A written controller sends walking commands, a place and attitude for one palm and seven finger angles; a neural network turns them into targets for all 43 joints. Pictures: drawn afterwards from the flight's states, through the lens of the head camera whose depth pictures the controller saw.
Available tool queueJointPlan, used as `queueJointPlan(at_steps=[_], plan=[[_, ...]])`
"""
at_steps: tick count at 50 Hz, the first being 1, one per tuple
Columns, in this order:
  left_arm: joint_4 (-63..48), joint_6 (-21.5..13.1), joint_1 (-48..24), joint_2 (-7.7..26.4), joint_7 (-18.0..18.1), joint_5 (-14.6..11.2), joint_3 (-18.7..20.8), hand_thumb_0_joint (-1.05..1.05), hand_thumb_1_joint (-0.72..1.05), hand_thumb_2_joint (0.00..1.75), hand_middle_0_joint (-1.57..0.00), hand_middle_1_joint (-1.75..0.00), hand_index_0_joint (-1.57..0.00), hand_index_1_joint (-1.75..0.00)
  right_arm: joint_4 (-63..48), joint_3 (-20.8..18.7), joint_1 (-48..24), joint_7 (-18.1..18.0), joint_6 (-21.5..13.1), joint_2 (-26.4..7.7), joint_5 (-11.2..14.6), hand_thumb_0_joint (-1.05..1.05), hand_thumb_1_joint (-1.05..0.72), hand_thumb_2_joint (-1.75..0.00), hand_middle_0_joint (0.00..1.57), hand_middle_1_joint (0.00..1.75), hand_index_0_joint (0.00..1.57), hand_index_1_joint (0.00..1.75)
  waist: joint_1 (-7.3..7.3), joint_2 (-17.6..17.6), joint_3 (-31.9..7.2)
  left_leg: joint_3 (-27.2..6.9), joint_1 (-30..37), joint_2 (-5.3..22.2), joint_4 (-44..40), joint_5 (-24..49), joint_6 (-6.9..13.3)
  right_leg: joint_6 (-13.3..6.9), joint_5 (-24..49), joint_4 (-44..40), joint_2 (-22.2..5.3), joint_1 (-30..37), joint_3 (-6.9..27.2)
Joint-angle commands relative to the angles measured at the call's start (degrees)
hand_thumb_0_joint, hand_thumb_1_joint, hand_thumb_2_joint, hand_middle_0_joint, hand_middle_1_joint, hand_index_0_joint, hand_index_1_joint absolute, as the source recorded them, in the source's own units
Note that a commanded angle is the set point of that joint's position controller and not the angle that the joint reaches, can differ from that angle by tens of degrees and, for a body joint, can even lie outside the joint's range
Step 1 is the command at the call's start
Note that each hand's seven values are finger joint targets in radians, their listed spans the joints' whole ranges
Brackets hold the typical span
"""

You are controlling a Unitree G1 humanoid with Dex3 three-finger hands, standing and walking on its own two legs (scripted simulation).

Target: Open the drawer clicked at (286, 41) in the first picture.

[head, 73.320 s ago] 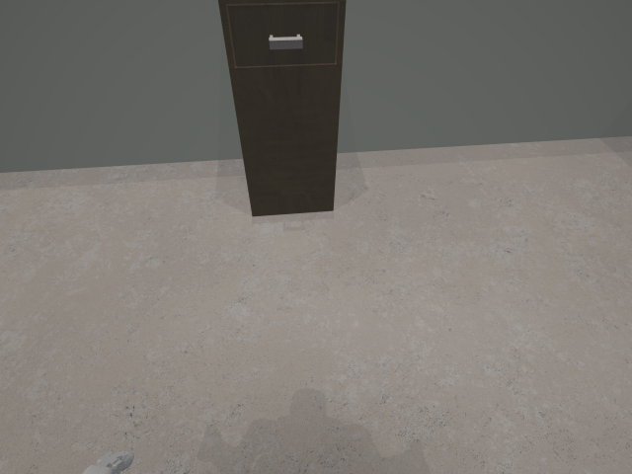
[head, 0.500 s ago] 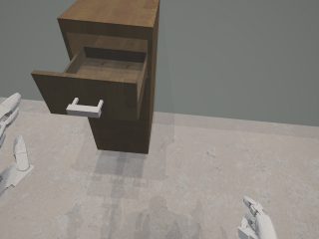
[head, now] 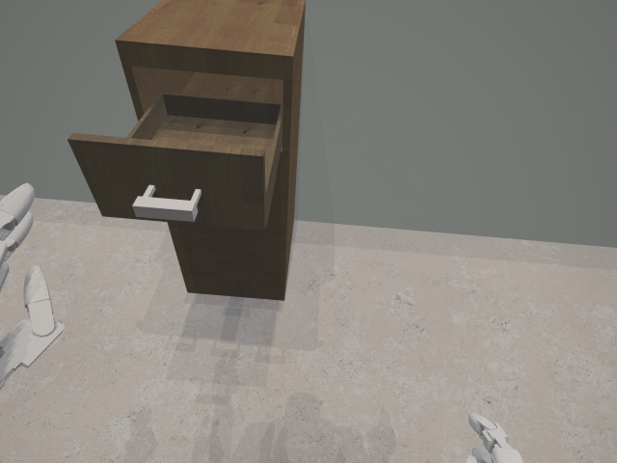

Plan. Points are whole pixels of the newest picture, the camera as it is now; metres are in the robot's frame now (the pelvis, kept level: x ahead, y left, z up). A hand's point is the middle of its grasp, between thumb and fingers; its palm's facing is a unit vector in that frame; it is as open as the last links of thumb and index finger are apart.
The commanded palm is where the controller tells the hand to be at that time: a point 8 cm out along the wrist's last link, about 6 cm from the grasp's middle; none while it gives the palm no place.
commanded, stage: stop stepping back and stand still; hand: left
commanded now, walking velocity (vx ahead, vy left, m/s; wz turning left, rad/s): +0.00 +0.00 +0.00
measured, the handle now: (170, 200) +0.54 +0.26 +0.02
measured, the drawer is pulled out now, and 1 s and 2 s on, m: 0.29 0.29 0.29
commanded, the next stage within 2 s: let the arm hang, fingers relaxed in 0.52 s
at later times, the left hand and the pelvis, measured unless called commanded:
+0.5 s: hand (60, 294) +0.23 +0.24 +0.18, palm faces +0.35 -0.80 -0.49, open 7.4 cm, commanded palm +0.16 +0.28 +0.21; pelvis +0.02 +0.01 +0.00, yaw -1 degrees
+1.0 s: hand out of the picture +0.01 +0.18 -0.17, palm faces -0.09 -0.98 -0.16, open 7.3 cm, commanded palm none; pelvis -0.02 +0.00 +0.00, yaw +0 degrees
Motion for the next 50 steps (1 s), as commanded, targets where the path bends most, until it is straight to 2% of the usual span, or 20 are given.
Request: queueJointPlan(at_steps=[1,4,6,7,8,9,12,16,19,24,30,31,32,33,35,38,39,41,45,50], plan=[[-9.0,-2.9,-1.5,10.2,1.9,-0.4,10.0,0.0,0.9,0.9,-0.2,-0.3,-0.2,-0.3,-7.9,-1.6,-5.9,0.0,-4.8,-6.5,0.3,0.0,-0.9,-0.9,0.2,0.3,0.2,0.3,1.28,12.5,2.0,-16.3,1.2,15.6,-15.3,5.4,7.7,1.4,-4.0,5.2,-1.6,-5.0,0.0],[-6.3,-2.6,-2.0,7.9,1.2,-0.7,7.7,0.0,0.9,0.9,-0.2,-0.3,-0.2,-0.3,-7.9,-1.7,-7.1,0.5,-4.8,-7.5,1.3,0.0,-0.9,-0.9,0.2,0.3,0.2,0.3,1.46,9.0,0.2,-5.3,0.1,9.6,-4.8,14.3,3.1,1.1,11.2,-13.1,-1.4,6.3,-1.5],[-5.6,-2.9,-2.5,8.3,0.6,-0.7,7.5,0.0,0.9,0.9,-0.2,-0.3,-0.2,-0.3,-8.4,-2.2,-6.8,1.3,-4.1,-7.1,1.5,0.0,-0.9,-0.9,0.2,0.3,0.2,0.3,0.26,-2.0,-1.7,-1.1,-7.0,2.5,4.8,5.0,-0.3,-3.9,27.7,-16.6,-11.8,11.5,14.1],[-6.4,-3.4,-4.4,9.6,0.8,-1.1,8.5,0.0,0.9,0.9,-0.2,-0.3,-0.2,-0.3,-8.2,-2.0,-6.9,1.6,-3.9,-6.5,1.4,0.0,-0.9,-0.9,0.2,0.3,0.2,0.3,0.19,-5.9,-2.2,-1.4,-6.9,0.3,7.1,-3.1,-1.1,-6.0,27.6,-19.7,-16.0,10.2,17.1],[-6.1,-3.6,-4.0,9.8,0.8,-0.8,9.2,0.0,0.9,0.9,-0.2,-0.3,-0.2,-0.3,-7.7,-2.0,-6.3,1.8,-3.8,-6.1,1.2,0.0,-0.9,-0.9,0.2,0.3,0.2,0.3,0.49,-5.9,-2.8,-2.6,-4.5,0.6,6.6,-7.6,-0.9,-6.4,20.5,-21.5,-16.4,7.6,16.8],[-7.8,-2.9,-3.1,9.5,0.9,-0.8,8.7,0.0,0.9,0.9,-0.2,-0.3,-0.2,-0.3,-7.8,-2.4,-7.4,1.7,-3.1,-6.5,1.7,0.0,-0.9,-0.9,0.2,0.3,0.2,0.3,1.0,-4.7,-2.4,-2.7,-4.8,0.8,7.0,-7.4,-0.7,-6.4,20.0,-21.7,-15.7,8.3,17.7],[-12.3,-3.4,-0.2,9.5,1.1,-0.9,9.3,0.0,0.9,0.9,-0.2,-0.3,-0.2,-0.3,-8.6,-1.8,-7.3,1.6,-2.8,-5.7,1.1,0.0,-0.9,-0.9,0.2,0.3,0.2,0.3,0.65,-1.6,-3.9,-2.6,0.1,1.0,-3.6,4.0,-0.1,-4.2,24.9,-16.4,-11.9,10.5,9.7],[-13.6,-3.9,1.1,9.2,0.9,-0.4,8.7,0.0,0.9,0.9,-0.2,-0.3,-0.2,-0.3,-10.1,-1.5,-8.6,0.8,-2.8,-6.0,0.8,0.0,-0.9,-0.9,0.2,0.3,0.2,0.3,2.0,13.5,-3.2,-10.2,5.5,8.6,-10.3,21.2,1.8,1.3,17.8,-6.8,-2.7,5.0,0.4],[-12.3,-4.1,-0.6,9.3,0.9,-0.5,8.6,0.0,0.9,0.9,-0.2,-0.3,-0.2,-0.3,-9.9,-1.8,-7.8,0.5,-3.3,-6.3,1.0,0.0,-0.9,-0.9,0.2,0.3,0.2,0.3,1.7,9.3,-3.0,-8.8,4.7,8.9,-8.9,25.9,1.3,1.3,17.9,-7.5,-2.4,6.5,-0.2],[-9.2,-4.1,0.8,7.8,0.7,-1.0,8.1,0.0,0.9,0.9,-0.2,-0.3,-0.2,-0.3,-9.8,-2.2,-7.1,1.2,-2.9,-6.6,1.5,0.0,-0.9,-0.9,0.2,0.3,0.2,0.3,0.93,5.6,-6.4,-4.4,3.7,4.8,-3.7,21.1,-0.7,-0.6,33.6,-11.3,-6.0,11.8,4.9],[-10.5,-3.7,1.0,8.1,0.5,-1.3,8.1,0.0,0.9,0.9,-0.2,-0.3,-0.2,-0.3,-10.8,-1.8,-9.0,1.3,-1.8,-6.3,1.4,0.0,-0.9,-0.9,0.2,0.3,0.2,0.3,1.15,4.8,-4.3,-5.2,2.4,4.2,-6.1,13.1,-0.3,-0.3,25.6,-14.1,-6.1,9.6,5.6],[40.4,5.2,-7.5,1.4,-7.2,4.2,-15.9,0.0,0.9,0.9,-0.2,-0.3,-0.2,-0.3,4.7,-5.8,-10.9,5.7,-4.8,-17.9,1.5,0.0,-0.9,-0.9,0.2,0.3,0.2,0.3,-2.0,6.8,0.3,-6.7,0.7,5.9,1.7,17.8,1.2,-0.5,27.6,-5.2,-8.2,-0.4,2.4],[42.3,10.0,-8.0,0.6,-8.4,3.6,-14.3,0.0,0.9,0.9,-0.2,-0.3,-0.2,-0.3,4.7,-5.8,-6.6,5.9,-0.9,-15.5,1.2,0.0,-0.9,-0.9,0.2,0.3,0.2,0.3,-0.36,7.9,-2.9,-7.9,0.3,7.3,-2.2,18.4,1.6,0.1,20.5,-4.5,-5.8,-0.1,3.5],[41.9,11.3,-8.2,-1.0,-8.7,3.4,-14.7,0.0,0.9,0.9,-0.2,-0.3,-0.2,-0.3,3.7,-5.1,-6.8,5.5,0.4,-14.6,1.2,0.0,-0.9,-0.9,0.2,0.3,0.2,0.3,-0.07,9.2,-0.9,-9.1,-1.9,8.7,-4.2,16.2,2.6,1.0,13.5,-2.7,-4.2,-1.1,2.5],[46.2,11.3,-12.4,0.0,-8.9,3.1,-15.1,0.0,0.9,0.9,-0.2,-0.3,-0.2,-0.3,3.4,-4.1,-7.4,5.3,1.9,-14.3,0.6,0.0,-0.9,-0.9,0.2,0.3,0.2,0.3,1.16,5.0,-2.0,-13.1,-4.1,10.5,-5.4,19.0,5.1,0.9,6.4,0.4,-2.9,-0.1,2.9],[56.6,11.4,-14.1,3.2,-9.0,3.5,-15.6,0.0,0.9,0.9,-0.2,-0.3,-0.2,-0.3,4.1,-3.0,-8.4,4.8,3.1,-14.4,0.1,0.0,-0.9,-0.9,0.2,0.3,0.2,0.3,2.95,-7.8,-3.7,-9.5,-4.4,5.5,-1.2,15.0,2.9,-0.7,21.0,-7.9,-6.1,8.3,6.6],[60.4,11.4,-16.2,4.8,-8.9,3.4,-15.9,0.0,0.9,0.9,-0.2,-0.3,-0.2,-0.3,4.5,-3.1,-7.9,4.9,3.7,-14.0,0.3,0.0,-0.9,-0.9,0.2,0.3,0.2,0.3,2.0,-9.9,-4.0,-7.2,-2.4,2.7,0.3,10.6,1.6,-2.2,22.9,-10.4,-9.0,7.6,8.9],[66.7,11.7,-20.4,7.0,-8.9,2.9,-16.8,0.0,0.9,0.9,-0.2,-0.3,-0.2,-0.3,6.7,-2.8,-7.4,4.8,5.0,-14.0,0.1,0.0,-0.9,-0.9,0.2,0.3,0.2,0.3,1.04,-7.3,-0.5,-5.9,0.5,0.5,0.4,3.5,0.9,-4.1,18.7,-14.6,-11.7,3.7,11.6],[77.2,12.2,-22.2,4.5,-8.7,2.0,-19.2,0.0,0.9,0.9,-0.2,-0.3,-0.2,-0.3,11.6,-1.6,-7.0,5.1,5.9,-13.0,-0.1,0.0,-0.9,-0.9,0.2,0.3,0.2,0.3,1.78,7.4,3.3,-9.6,0.4,4.4,-9.2,2.5,1.5,-1.2,5.5,-16.1,-6.4,4.3,7.5],[87.4,11.6,-20.5,3.2,-8.5,1.6,-19.7,0.0,0.9,0.9,-0.2,-0.3,-0.2,-0.3,17.1,-1.5,-4.4,4.7,6.3,-12.3,0.3,0.0,-0.9,-0.9,0.2,0.3,0.2,0.3,2.05,8.5,2.1,-8.9,1.6,4.1,-12.1,-3.6,1.0,-1.7,2.7,-20.6,-6.7,7.8,7.6]])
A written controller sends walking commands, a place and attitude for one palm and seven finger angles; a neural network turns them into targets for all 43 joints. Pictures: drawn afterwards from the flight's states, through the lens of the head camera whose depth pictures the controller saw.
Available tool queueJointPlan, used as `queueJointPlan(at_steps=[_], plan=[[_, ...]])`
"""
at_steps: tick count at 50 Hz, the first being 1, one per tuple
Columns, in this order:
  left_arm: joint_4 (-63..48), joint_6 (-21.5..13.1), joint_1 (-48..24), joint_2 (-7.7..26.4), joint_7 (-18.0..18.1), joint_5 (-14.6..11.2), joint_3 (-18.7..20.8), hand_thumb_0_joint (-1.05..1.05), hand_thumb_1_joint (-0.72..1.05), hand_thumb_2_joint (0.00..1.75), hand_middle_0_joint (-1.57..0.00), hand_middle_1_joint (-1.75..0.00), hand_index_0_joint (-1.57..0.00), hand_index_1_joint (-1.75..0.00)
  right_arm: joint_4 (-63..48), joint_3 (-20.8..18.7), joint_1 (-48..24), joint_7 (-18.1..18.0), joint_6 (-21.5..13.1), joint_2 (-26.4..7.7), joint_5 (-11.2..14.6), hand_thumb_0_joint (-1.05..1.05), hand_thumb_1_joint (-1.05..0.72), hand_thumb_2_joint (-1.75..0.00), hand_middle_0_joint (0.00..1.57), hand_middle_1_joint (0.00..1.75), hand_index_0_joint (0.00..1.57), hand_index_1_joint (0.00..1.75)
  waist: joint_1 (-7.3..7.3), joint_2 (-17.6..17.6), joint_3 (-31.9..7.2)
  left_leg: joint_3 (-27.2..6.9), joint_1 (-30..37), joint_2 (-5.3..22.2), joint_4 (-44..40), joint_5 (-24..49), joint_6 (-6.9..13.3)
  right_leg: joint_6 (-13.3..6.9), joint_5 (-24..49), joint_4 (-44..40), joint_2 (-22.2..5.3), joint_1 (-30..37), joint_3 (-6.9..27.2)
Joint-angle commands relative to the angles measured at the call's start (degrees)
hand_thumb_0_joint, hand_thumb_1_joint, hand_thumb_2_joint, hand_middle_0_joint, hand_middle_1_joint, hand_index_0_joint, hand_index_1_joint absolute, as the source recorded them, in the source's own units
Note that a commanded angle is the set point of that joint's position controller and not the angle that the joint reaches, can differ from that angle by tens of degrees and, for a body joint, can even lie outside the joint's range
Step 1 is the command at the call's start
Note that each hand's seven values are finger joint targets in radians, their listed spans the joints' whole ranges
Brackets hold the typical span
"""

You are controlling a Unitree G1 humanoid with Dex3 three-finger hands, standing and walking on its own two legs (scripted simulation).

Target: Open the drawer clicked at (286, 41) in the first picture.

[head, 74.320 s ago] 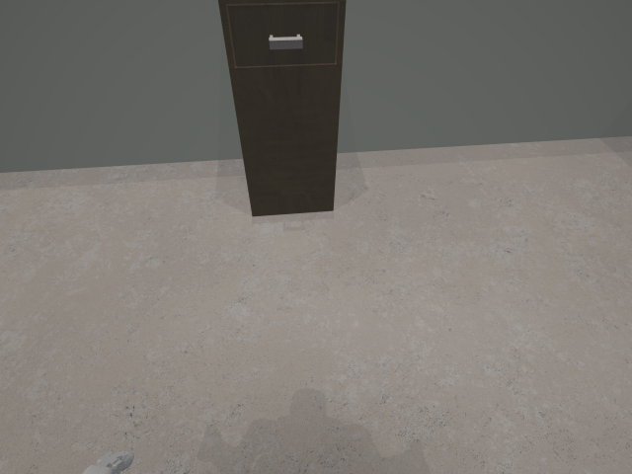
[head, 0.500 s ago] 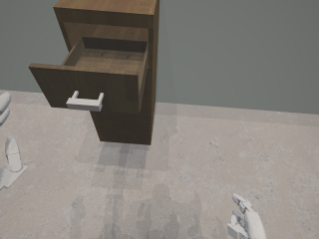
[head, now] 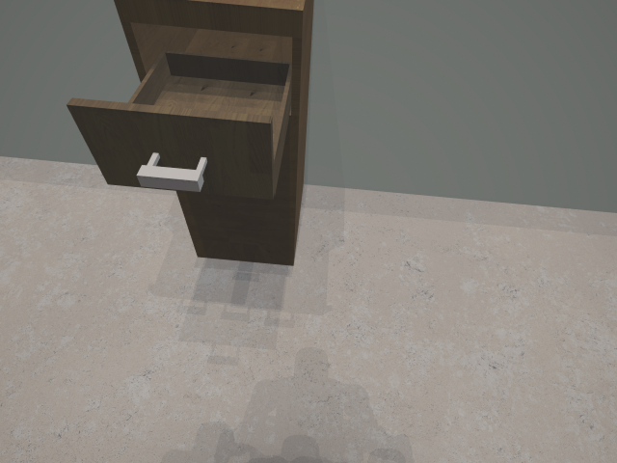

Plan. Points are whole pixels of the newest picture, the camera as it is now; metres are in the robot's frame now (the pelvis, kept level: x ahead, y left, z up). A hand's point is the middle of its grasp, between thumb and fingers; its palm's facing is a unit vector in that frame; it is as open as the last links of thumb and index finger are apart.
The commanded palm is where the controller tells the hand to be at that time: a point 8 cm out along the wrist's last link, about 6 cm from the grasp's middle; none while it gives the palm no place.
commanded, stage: let the arm hang, fingers relaxed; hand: left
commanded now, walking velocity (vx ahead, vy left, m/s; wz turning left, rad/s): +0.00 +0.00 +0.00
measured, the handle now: (175, 169) +0.56 +0.26 +0.01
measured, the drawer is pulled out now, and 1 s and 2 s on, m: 0.29 0.29 0.29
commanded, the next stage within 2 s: look to check the result in 0.72 s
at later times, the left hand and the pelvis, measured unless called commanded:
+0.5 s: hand out of the picture +0.07 +0.25 -0.14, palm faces -0.02 -0.93 -0.36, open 7.4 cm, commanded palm none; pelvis +0.00 +0.00 +0.01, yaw +0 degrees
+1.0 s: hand out of the picture +0.10 +0.23 -0.14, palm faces -0.05 -0.94 -0.34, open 7.4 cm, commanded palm none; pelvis +0.02 -0.01 +0.01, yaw +0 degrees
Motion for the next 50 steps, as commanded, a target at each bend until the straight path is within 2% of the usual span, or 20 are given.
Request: queueJointPlan(at_steps=[1,2,4,12,18,23,24,29,36,39,42,44,50], plan=[[-0.1,-3.3,-2.6,13.2,1.5,-0.6,4.4,0.0,0.9,0.9,-0.2,-0.3,-0.2,-0.3,-1.8,-2.0,-2.2,-0.9,-2.1,-7.7,0.2,0.0,-0.9,-0.9,0.2,0.3,0.2,0.3,0.66,7.3,-6.7,-7.3,0.7,5.0,-10.4,-6.4,0.9,-1.8,-7.9,-11.2,-5.7,4.4,9.1],[1.1,-3.4,-2.6,13.0,1.5,-0.7,4.4,0.0,0.9,0.9,-0.2,-0.3,-0.2,-0.3,-0.9,-2.2,-1.8,-1.0,-2.1,-7.7,0.2,0.0,-0.9,-0.9,0.2,0.3,0.2,0.3,0.65,8.9,-6.2,-7.4,0.7,5.0,-10.8,-7.0,0.8,-2.0,-8.2,-11.6,-5.7,4.2,9.1],[3.5,-3.5,-2.3,12.9,1.7,-0.7,4.5,0.0,0.9,0.9,-0.2,-0.3,-0.2,-0.3,0.6,-2.5,-0.9,-1.2,-2.0,-7.6,0.3,0.0,-0.9,-0.9,0.2,0.3,0.2,0.3,0.69,6.4,-4.7,-7.4,1.5,5.5,-11.4,-6.6,0.9,-2.1,-8.0,-12.5,-5.5,3.2,8.3],[8.8,-3.6,-4.2,13.4,1.9,-0.7,4.7,0.0,0.9,0.9,-0.2,-0.3,-0.2,-0.3,4.8,-2.9,0.7,-1.4,-2.1,-8.3,0.2,0.0,-0.9,-0.9,0.2,0.3,0.2,0.3,0.51,3.6,-1.0,-8.2,0.9,6.1,-14.2,-7.1,1.2,-1.9,-8.1,-13.4,-5.6,2.6,7.6],[9.1,-3.9,-6.7,15.1,2.0,-0.6,4.9,0.0,0.9,0.9,-0.2,-0.3,-0.2,-0.3,5.7,-3.2,-0.8,-1.2,-2.3,-9.4,0.1,0.0,-0.9,-0.9,0.2,0.3,0.2,0.3,0.56,0.6,-0.7,-7.8,2.0,6.1,-14.5,-4.7,1.3,-1.6,-7.3,-13.9,-5.9,2.8,7.8],[8.8,-4.4,-8.9,16.2,2.0,-0.6,5.1,0.0,0.9,0.9,-0.2,-0.3,-0.2,-0.3,5.8,-3.2,-3.0,-1.0,-2.8,-10.3,0.2,0.0,-0.9,-0.9,0.2,0.3,0.2,0.3,0.67,0.5,-2.6,-7.7,3.7,6.2,-14.5,1.1,1.2,-1.3,-2.5,-13.7,-6.3,4.9,7.9],[8.8,-4.4,-8.8,16.1,2.1,-0.6,5.1,0.0,0.9,0.9,-0.2,-0.3,-0.2,-0.3,5.8,-3.2,-3.6,-1.0,-2.8,-10.3,0.2,0.0,-0.9,-0.9,0.2,0.3,0.2,0.3,0.71,2.2,-3.3,-7.7,4.7,6.4,-14.3,2.1,1.2,-1.3,-1.3,-13.4,-6.3,4.9,8.0],[8.7,-4.8,-10.7,16.8,2.1,-0.6,5.2,0.0,0.9,0.9,-0.2,-0.3,-0.2,-0.3,5.7,-3.0,-5.5,-0.9,-3.0,-11.0,0.3,0.0,-0.9,-0.9,0.2,0.3,0.2,0.3,0.69,1.5,-4.5,-7.5,6.2,6.7,-14.5,6.8,0.9,-1.1,4.2,-13.5,-6.7,6.9,7.7],[8.8,-4.9,-13.0,17.4,2.0,-0.6,5.1,0.0,0.9,0.9,-0.2,-0.3,-0.2,-0.3,6.0,-2.7,-7.2,-0.9,-3.0,-12.2,0.2,0.0,-0.9,-0.9,0.2,0.3,0.2,0.3,0.42,3.3,-4.7,-7.2,7.1,6.7,-15.2,8.1,0.2,-1.0,5.9,-14.5,-7.0,8.4,7.9],[8.8,-5.1,-12.9,17.6,2.0,-0.6,5.2,0.0,0.9,0.9,-0.2,-0.3,-0.2,-0.3,5.8,-2.8,-7.6,-0.9,-3.0,-12.5,0.3,0.0,-0.9,-0.9,0.2,0.3,0.2,0.3,0.41,2.3,-5.6,-7.2,8.2,6.9,-15.1,8.5,0.2,-1.1,6.4,-14.8,-7.0,8.9,7.7],[9.2,-5.0,-13.3,17.7,1.9,-0.7,5.1,0.0,0.9,0.9,-0.2,-0.3,-0.2,-0.3,6.0,-2.6,-8.1,-0.9,-3.0,-12.9,0.2,0.0,-0.9,-0.9,0.2,0.3,0.2,0.3,0.33,3.2,-5.8,-6.9,8.5,6.7,-15.3,8.4,0.0,-1.1,6.6,-15.1,-7.2,9.1,8.0],[9.2,-5.2,-13.2,18.0,2.0,-0.7,5.3,0.0,0.9,0.9,-0.2,-0.3,-0.2,-0.3,5.8,-2.7,-8.2,-1.0,-2.9,-13.1,0.3,0.0,-0.9,-0.9,0.2,0.3,0.2,0.3,0.32,2.1,-6.2,-6.9,9.3,6.9,-15.0,8.9,0.1,-1.1,7.4,-15.3,-7.1,9.2,8.0],[9.7,-5.2,-13.5,18.0,2.0,-0.8,5.2,0.0,0.9,0.9,-0.2,-0.3,-0.2,-0.3,6.1,-2.7,-8.3,-1.2,-2.9,-13.5,0.3,0.0,-0.9,-0.9,0.2,0.3,0.2,0.3,0.06,2.4,-7.0,-6.7,10.3,7.1,-14.9,10.3,0.0,-1.2,9.9,-15.3,-7.2,10.0,7.8]])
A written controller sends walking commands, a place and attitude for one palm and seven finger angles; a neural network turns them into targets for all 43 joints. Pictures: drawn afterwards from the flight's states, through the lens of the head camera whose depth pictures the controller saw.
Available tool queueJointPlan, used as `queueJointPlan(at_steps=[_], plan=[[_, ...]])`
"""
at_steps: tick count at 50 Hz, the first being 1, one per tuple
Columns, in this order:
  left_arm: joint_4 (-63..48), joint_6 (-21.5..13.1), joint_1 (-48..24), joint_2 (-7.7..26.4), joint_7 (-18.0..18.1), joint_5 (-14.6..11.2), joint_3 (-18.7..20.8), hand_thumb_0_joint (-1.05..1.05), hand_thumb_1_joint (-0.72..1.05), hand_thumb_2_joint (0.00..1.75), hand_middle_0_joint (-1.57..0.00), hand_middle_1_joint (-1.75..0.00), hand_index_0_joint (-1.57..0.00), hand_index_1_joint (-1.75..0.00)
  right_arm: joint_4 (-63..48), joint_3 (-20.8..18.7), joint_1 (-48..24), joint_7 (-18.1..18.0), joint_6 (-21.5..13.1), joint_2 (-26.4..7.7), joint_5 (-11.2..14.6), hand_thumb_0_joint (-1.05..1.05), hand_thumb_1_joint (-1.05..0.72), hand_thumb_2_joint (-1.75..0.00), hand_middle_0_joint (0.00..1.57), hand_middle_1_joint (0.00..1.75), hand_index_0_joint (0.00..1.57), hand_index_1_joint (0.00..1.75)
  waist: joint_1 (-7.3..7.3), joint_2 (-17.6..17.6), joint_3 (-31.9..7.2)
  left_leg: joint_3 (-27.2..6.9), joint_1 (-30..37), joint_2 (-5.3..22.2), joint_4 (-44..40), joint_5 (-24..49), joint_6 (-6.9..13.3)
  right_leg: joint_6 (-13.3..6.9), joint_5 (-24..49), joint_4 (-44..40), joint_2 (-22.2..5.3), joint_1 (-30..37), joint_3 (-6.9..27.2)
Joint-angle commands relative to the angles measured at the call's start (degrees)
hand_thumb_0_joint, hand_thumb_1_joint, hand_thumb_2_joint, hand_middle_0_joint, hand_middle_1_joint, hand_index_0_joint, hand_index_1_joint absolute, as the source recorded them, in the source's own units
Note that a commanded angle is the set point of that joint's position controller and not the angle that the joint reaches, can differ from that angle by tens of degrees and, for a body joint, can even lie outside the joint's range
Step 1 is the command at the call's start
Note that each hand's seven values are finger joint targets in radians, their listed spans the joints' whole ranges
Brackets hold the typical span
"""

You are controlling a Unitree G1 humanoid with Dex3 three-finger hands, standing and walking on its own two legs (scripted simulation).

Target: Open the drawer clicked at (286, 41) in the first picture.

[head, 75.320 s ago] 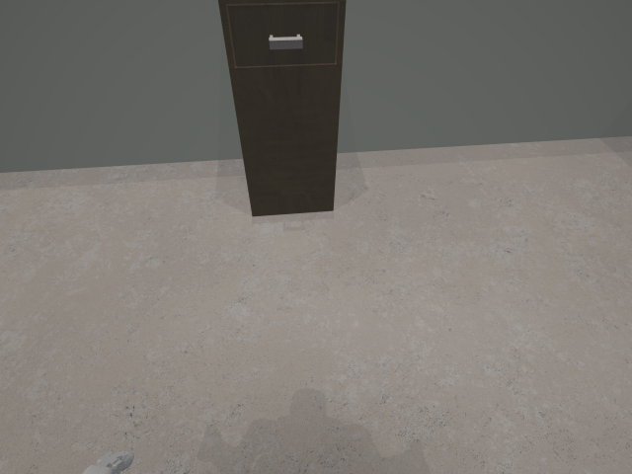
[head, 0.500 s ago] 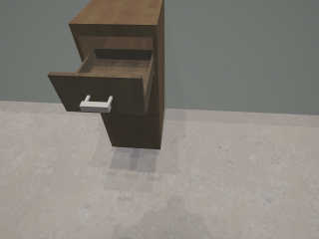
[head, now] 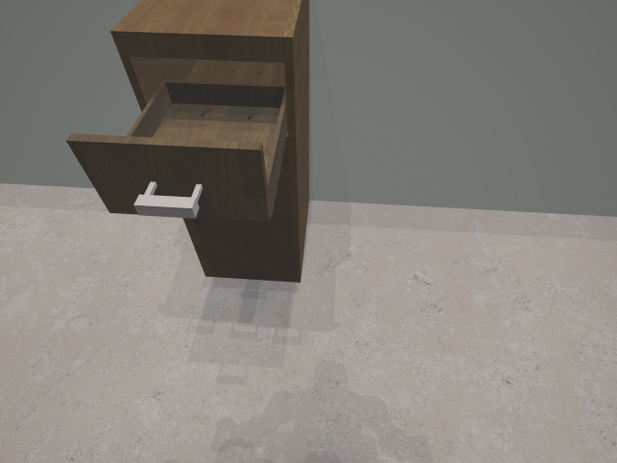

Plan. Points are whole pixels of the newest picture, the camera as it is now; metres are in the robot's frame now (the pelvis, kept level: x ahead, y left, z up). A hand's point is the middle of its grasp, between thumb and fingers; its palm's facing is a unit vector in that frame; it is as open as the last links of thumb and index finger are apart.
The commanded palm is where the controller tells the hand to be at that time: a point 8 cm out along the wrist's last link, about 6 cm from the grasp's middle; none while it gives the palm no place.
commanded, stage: look to check the result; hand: left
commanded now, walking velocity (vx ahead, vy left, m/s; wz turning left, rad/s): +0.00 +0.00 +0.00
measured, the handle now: (171, 197) +0.53 +0.27 +0.00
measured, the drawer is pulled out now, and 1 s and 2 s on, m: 0.29 0.29 0.29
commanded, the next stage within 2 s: stand and wait in 0.30 s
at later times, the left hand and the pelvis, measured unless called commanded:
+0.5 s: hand out of the picture +0.11 +0.24 -0.15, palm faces -0.04 -0.94 -0.35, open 7.4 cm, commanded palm none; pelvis +0.02 -0.01 +0.00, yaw +0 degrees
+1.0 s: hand out of the picture +0.11 +0.24 -0.15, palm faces -0.04 -0.94 -0.35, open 7.4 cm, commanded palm none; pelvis +0.03 -0.01 +0.00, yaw +0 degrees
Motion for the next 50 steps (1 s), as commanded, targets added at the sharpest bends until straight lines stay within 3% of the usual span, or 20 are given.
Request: queueJointPlan(at_steps=[1,16,50], plan=[[-3.3,-1.3,-2.0,12.3,1.1,-0.4,2.5,0.0,0.9,0.9,-0.2,-0.3,-0.2,-0.3,-2.9,-2.1,-1.2,-0.8,-1.3,-10.8,0.0,0.0,-0.9,-0.9,0.2,0.3,0.2,0.3,0.24,0.1,-5.7,-6.4,1.5,6.6,-2.3,5.7,1.3,-0.4,6.1,-3.6,-8.5,1.6,8.3],[-3.3,-1.4,-1.9,12.8,1.3,-0.4,2.6,0.0,0.9,0.9,-0.2,-0.3,-0.2,-0.3,-2.9,-2.1,-1.6,-1.0,-1.2,-10.9,0.1,0.0,-0.9,-0.9,0.2,0.3,0.2,0.3,0.17,-1.3,-6.6,-5.8,3.1,6.8,-1.7,8.8,1.2,-0.2,11.9,-3.0,-8.5,3.0,7.9],[-4.0,-1.2,-1.8,12.3,1.3,-0.3,2.6,0.0,0.9,0.9,-0.2,-0.3,-0.2,-0.3,-2.9,-1.8,-1.0,-1.1,-1.3,-10.7,0.1,0.0,-0.9,-0.9,0.2,0.3,0.2,0.3,0.33,-0.1,-5.4,-5.7,3.3,7.0,-2.5,10.0,1.1,-0.4,11.3,-3.2,-8.3,3.5,7.5]])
